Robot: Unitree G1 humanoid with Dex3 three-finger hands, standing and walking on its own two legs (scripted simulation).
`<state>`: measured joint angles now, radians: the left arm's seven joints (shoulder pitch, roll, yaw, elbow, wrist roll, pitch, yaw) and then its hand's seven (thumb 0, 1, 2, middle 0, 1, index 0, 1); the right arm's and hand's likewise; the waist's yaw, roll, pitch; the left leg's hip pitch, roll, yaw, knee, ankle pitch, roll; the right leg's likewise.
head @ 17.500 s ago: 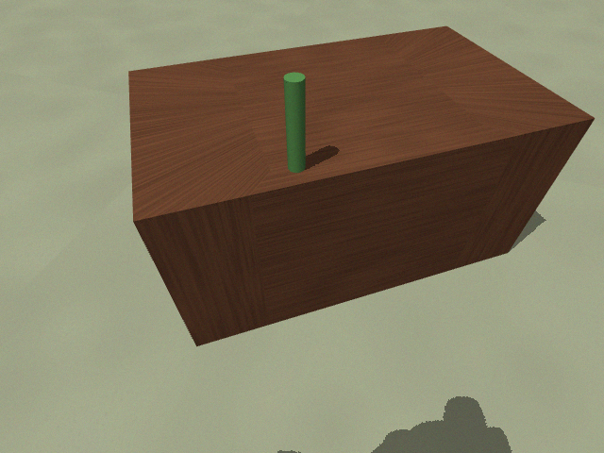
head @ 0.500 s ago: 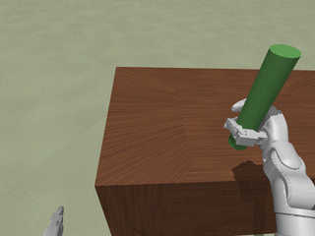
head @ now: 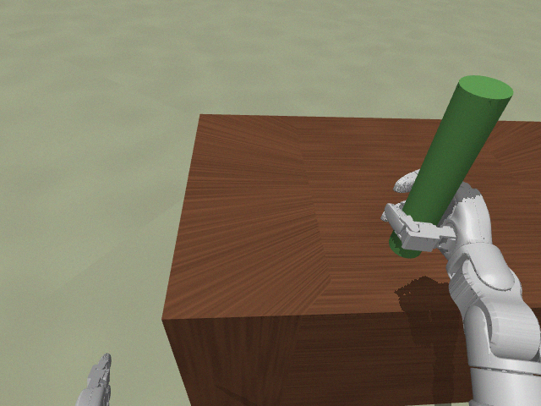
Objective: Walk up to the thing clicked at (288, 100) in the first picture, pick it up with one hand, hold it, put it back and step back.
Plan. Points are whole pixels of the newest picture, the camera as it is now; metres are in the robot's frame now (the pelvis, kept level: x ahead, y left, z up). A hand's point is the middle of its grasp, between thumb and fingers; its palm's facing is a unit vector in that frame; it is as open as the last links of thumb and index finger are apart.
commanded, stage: hold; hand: right
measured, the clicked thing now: (436, 183) +0.33 -0.17 +0.24
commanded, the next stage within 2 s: crouch in 0.50 s
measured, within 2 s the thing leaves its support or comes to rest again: neither
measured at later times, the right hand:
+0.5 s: hand (414, 216) +0.32 -0.16 +0.18, palm faces +0.09 +1.00 -0.02, open 6.1 cm
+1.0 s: hand (400, 226) +0.35 -0.17 +0.13, palm faces +0.11 +0.99 +0.00, open 6.1 cm
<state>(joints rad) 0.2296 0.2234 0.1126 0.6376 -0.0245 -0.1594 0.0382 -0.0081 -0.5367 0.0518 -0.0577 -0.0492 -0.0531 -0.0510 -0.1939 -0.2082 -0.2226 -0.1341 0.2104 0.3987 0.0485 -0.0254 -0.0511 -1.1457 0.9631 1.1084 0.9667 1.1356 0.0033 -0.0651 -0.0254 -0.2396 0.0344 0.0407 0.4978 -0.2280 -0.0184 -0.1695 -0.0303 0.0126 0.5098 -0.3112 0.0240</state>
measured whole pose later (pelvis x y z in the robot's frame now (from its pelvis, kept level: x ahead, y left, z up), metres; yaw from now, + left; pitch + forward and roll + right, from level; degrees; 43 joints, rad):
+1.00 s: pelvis -0.01 +0.00 +0.00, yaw +0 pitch +0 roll +0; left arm 0.22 0.22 0.09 0.66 -0.02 -0.20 0.04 -0.01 -0.54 0.06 -0.06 -0.05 -0.05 -0.05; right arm -0.28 -0.22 -0.24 0.13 0.18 0.26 0.05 -0.03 -0.05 -1.15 0.96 1.10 0.97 1.14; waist 0.02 -0.03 0.00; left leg -0.30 0.03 0.04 0.52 -0.22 -0.02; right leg -0.23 -0.03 0.01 0.54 -0.31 0.03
